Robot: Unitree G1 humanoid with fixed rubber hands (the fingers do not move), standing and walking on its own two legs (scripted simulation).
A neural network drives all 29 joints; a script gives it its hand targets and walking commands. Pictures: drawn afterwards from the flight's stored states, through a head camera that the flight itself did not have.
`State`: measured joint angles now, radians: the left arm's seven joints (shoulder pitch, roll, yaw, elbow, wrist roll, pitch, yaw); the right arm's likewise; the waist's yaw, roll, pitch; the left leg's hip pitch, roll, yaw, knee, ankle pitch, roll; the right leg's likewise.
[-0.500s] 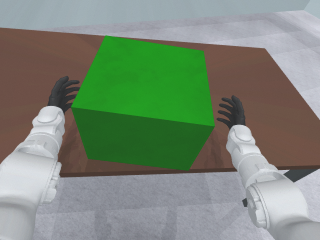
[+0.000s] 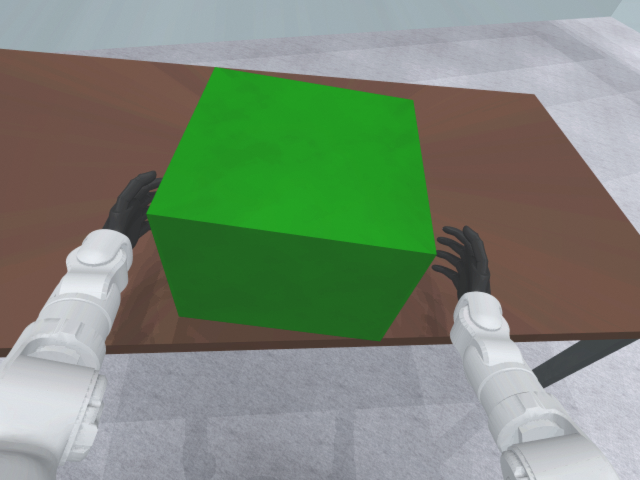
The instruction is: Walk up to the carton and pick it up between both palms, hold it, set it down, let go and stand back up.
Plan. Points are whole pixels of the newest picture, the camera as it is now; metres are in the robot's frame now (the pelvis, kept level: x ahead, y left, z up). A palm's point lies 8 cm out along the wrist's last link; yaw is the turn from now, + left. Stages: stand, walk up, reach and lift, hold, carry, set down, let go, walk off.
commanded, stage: set down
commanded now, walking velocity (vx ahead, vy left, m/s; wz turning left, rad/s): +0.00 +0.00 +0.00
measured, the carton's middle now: (298, 205) +0.48 -0.03 +0.03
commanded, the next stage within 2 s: none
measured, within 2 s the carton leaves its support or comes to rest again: neither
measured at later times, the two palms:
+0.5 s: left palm (85, 288) +0.34 +0.23 +0.06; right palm (500, 334) +0.24 -0.24 +0.07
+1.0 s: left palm (48, 390) +0.23 +0.25 +0.04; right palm (505, 396) +0.17 -0.21 +0.06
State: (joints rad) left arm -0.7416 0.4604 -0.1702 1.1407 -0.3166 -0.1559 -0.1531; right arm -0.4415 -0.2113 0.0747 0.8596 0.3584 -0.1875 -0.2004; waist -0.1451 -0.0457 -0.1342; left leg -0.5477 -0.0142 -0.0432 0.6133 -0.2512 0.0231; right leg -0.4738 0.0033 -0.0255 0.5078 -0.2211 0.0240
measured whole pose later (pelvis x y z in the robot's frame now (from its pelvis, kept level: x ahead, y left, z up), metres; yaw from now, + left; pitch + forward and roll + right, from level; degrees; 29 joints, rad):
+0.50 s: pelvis +0.00 +0.01 +0.01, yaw +1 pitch +0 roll -3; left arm -0.31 0.48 -0.11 0.58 -0.31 0.06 -0.15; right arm -0.01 -0.21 -0.05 0.30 0.36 0.06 -0.19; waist -0.09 -0.05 -0.05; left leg -0.30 -0.02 -0.04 0.53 -0.24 0.04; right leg -0.20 0.00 -0.03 0.37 -0.18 0.01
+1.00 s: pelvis +0.01 -0.01 +0.02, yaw +1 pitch -2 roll -1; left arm 0.15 0.52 -0.01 0.18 -0.34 0.04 -0.20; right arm 0.47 -0.11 0.01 -0.24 0.31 0.18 -0.27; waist 0.00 -0.05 0.01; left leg -0.20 -0.01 -0.04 0.44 -0.21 0.02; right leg -0.14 0.00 -0.02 0.35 -0.19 0.01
